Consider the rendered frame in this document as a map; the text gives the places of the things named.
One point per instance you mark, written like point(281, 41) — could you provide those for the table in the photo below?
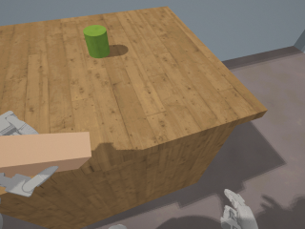
point(158, 109)

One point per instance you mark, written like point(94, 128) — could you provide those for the left robot hand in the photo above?
point(19, 184)

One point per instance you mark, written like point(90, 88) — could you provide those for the sponge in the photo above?
point(28, 155)

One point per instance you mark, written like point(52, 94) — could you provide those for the right robot hand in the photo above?
point(242, 218)

